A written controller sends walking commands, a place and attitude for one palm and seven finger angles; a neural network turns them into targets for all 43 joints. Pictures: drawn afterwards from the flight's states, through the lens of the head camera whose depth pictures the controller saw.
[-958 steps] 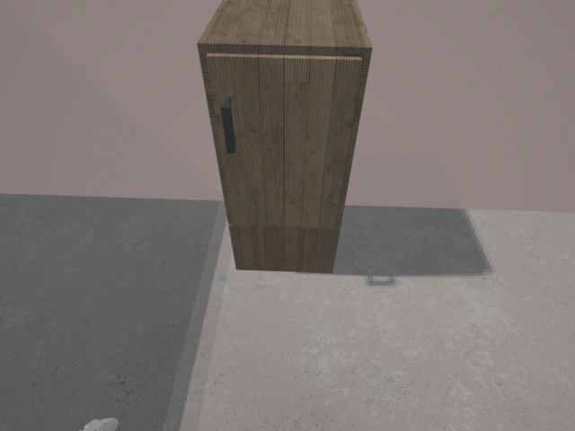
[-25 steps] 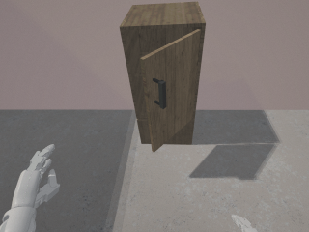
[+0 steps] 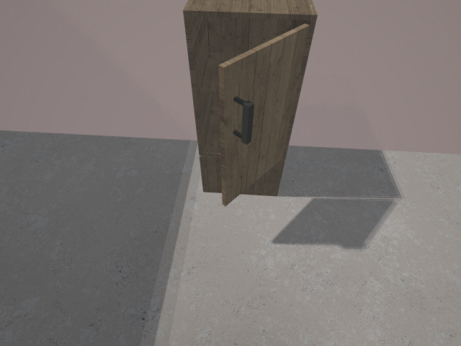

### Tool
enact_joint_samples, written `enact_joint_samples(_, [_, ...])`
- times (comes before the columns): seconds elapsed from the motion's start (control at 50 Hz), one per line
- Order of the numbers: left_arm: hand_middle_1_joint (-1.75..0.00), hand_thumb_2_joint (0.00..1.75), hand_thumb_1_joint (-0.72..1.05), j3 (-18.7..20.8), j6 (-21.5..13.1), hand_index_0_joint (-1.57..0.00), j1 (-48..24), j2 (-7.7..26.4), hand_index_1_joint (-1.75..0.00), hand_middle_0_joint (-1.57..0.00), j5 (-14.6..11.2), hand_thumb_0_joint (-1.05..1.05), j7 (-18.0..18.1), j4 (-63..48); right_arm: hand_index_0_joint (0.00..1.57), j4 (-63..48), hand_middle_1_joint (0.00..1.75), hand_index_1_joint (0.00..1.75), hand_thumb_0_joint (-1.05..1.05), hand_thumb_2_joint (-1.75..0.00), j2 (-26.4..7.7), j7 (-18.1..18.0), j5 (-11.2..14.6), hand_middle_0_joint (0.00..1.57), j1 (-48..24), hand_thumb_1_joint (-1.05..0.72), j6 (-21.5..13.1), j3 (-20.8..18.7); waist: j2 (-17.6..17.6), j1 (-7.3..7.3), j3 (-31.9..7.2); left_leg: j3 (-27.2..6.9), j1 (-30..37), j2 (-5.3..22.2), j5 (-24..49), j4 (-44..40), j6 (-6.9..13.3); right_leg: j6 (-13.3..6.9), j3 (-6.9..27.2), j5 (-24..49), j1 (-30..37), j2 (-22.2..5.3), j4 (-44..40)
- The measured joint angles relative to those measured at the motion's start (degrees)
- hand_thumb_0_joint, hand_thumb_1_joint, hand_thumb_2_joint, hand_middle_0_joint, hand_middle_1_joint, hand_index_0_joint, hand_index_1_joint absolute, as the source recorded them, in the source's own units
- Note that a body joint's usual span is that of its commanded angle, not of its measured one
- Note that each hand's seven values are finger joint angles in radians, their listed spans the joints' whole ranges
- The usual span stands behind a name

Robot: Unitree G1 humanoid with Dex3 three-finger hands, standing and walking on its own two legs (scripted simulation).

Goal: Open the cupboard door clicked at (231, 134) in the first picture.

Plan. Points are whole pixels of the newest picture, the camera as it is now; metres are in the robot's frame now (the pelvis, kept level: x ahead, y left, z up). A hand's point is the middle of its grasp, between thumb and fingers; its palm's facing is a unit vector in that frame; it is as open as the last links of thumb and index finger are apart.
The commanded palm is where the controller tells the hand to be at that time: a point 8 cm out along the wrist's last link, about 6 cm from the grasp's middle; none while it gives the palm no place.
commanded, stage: let the arm hang, fingers relaxed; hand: left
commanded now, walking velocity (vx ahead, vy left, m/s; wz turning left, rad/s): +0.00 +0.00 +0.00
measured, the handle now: (242, 120) +0.71 +0.01 -0.03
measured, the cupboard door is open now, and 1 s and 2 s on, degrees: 49 49 49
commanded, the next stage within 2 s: look to check the result in 0.50 s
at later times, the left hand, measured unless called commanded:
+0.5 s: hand out of the picture +0.00 +0.16 -0.18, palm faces +0.02 -0.99 -0.16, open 7.3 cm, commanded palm none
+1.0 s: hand out of the picture +0.02 +0.17 -0.17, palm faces +0.02 -0.98 -0.18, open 7.3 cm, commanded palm none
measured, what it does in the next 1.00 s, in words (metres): stands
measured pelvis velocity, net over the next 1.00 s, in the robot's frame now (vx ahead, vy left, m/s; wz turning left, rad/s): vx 0.02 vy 0.00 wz -0.02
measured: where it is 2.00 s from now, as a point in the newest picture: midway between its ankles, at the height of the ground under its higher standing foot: outside the picture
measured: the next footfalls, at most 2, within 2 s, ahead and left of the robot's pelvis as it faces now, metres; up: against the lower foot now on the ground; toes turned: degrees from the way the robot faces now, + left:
none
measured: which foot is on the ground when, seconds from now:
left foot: down 0.00-1.00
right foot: down 0.00-1.00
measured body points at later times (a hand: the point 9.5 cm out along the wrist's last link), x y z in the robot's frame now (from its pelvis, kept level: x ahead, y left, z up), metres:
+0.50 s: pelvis +0.01 +0.01 +0.00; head +0.01 +0.01 +0.45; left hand +0.00 +0.22 -0.16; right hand -0.02 -0.20 -0.16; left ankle +0.04 +0.10 -0.74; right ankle +0.01 -0.11 -0.74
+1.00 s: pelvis +0.02 +0.00 +0.00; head +0.04 +0.00 +0.45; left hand +0.02 +0.22 -0.16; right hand +0.01 -0.21 -0.16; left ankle +0.04 +0.10 -0.74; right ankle +0.01 -0.11 -0.74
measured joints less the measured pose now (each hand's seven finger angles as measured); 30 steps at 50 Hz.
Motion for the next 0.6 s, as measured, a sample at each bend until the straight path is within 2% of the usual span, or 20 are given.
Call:
enact_joint_samples(0.14, [-0.3, 0.9, 0.91, -0.28, -0.53, -0.2, -0.38, -1.36, -0.3, -0.2, -0.03, 0.0, 0.34, 2.15, 0.2, 1.84, 0.3, 0.3, 0.0, -0.9, 1.84, 0.04, 0.08, 0.2, -0.01, -0.91, -0.47, 0.34, 0.46, 0.01, -0.63, 0.74, 0.45, -0.57, 0.44, -0.93, 0.43, 0.44, 0.72, -0.03, -0.36, -0.6, 0.4])
enact_joint_samples(0.36, [-0.3, 0.9, 0.91, -0.81, -1.25, -0.2, -1.94, -4.74, -0.3, -0.2, 0.05, 0.01, 0.63, 2.43, 0.2, 3.18, 0.3, 0.3, 0.0, -0.9, 3.46, -0.25, 0.17, 0.2, 0.06, -0.91, -1.01, 0.24, -0.84, -0.32, -1.11, 1.16, 0.82, -0.8, 0.14, -1.05, 0.58, 0.67, 1.17, -0.48, -0.37, -0.85, 0.84])
enact_joint_samples(0.6, [-0.3, 0.9, 0.91, -0.4, -1.55, -0.2, -1.33, -4.61, -0.3, -0.2, -0.06, 0.01, 0.79, 2.96, 0.2, 3.58, 0.3, 0.3, 0.0, -0.9, 3.38, -0.6, 0.26, 0.2, 0.25, -0.91, -1.26, -0.11, -1.17, -0.36, -0.59, 1.16, 1.27, -0.74, -0.42, -1.19, 0.5, 0.69, 1.19, -0.89, 0.19, -0.76, 0.42])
